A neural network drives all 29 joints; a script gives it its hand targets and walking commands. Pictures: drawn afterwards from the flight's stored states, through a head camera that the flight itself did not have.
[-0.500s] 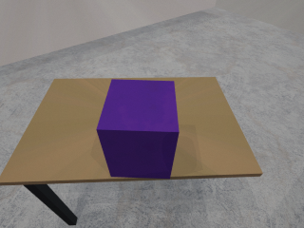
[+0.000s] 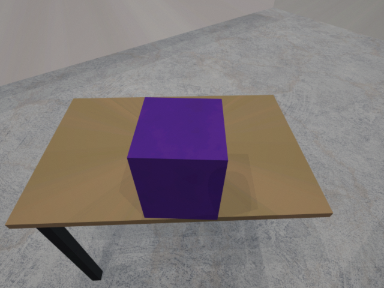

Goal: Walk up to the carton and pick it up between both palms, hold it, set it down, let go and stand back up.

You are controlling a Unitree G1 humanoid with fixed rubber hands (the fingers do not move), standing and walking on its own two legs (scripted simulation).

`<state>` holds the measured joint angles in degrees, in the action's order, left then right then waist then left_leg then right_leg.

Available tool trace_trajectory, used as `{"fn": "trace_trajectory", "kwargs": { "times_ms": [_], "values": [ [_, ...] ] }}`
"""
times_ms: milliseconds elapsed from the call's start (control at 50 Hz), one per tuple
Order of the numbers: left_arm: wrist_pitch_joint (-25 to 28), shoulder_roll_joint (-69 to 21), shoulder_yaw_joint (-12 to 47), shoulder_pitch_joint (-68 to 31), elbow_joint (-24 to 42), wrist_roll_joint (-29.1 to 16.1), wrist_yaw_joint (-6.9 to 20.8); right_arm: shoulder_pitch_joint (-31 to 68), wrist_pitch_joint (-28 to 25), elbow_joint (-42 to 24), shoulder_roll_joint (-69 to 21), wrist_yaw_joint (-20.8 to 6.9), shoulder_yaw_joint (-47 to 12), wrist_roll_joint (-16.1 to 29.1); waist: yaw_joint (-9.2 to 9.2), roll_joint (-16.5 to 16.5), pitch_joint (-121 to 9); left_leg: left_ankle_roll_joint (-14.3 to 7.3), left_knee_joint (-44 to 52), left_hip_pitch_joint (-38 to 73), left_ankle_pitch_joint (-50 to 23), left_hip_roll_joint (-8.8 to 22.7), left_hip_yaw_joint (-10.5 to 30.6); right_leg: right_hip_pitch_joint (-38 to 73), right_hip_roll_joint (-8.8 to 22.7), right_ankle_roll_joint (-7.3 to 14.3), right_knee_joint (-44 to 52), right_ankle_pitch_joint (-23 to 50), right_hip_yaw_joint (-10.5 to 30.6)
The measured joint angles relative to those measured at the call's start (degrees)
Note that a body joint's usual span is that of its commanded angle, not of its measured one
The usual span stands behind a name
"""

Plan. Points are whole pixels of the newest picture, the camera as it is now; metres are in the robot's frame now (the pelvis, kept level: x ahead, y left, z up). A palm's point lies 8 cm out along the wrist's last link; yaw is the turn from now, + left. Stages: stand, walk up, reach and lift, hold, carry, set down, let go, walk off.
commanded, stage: stand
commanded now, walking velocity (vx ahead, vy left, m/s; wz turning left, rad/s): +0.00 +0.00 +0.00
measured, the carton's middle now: (182, 160) +0.45 +0.03 +0.00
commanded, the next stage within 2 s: none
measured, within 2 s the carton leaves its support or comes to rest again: neither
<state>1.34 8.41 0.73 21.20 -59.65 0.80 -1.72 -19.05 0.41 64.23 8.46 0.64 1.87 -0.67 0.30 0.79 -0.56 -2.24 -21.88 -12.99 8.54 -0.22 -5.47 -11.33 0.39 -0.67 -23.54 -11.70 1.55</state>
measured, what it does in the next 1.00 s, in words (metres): stands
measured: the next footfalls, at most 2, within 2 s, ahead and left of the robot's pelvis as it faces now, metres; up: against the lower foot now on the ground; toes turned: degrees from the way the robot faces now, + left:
none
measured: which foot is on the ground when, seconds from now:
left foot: down 0.00-1.00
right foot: down 0.00-1.00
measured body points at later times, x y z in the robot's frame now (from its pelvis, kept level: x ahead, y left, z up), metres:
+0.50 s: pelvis +0.00 -0.01 +0.00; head +0.00 -0.01 +0.45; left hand -0.05 +0.20 -0.16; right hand -0.04 -0.21 -0.17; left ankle +0.04 +0.09 -0.74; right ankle +0.01 -0.13 -0.74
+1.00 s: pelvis +0.01 -0.01 +0.00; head +0.01 -0.01 +0.45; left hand -0.02 +0.19 -0.16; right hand -0.03 -0.22 -0.16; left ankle +0.04 +0.09 -0.74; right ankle +0.01 -0.13 -0.74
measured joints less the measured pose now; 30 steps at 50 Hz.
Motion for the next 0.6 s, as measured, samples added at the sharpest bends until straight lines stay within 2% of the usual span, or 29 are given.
{"fn": "trace_trajectory", "kwargs": {
  "times_ms": [300,500,600],
  "values": [
    [-0.49,-2.36,1.23,2.52,-5.17,0.10,-0.03,-0.69,0.10,1.22,0.14,0.26,-0.05,-0.07,-0.27,0.39,-0.31,0.84,-2.21,-1.54,0.93,1.34,0.46,-0.53,-1.26,0.69,0.02,0.15,-0.38],
    [-0.58,-1.95,0.48,1.32,-5.37,0.01,-0.24,-1.50,-0.14,2.41,-1.70,1.04,-1.44,0.35,-0.58,-0.36,-0.02,0.78,-1.77,-1.24,0.93,1.06,0.17,-0.90,-1.00,0.70,-0.81,-0.40,-0.10],
    [-0.35,-1.54,0.76,0.83,-5.61,-0.05,-0.45,-1.45,-0.18,2.38,-1.88,0.67,-1.26,0.06,0.17,-0.10,0.02,0.89,-2.20,-1.25,1.36,1.10,0.33,-0.78,-1.04,0.80,-1.13,-0.84,-0.25]
  ]
}}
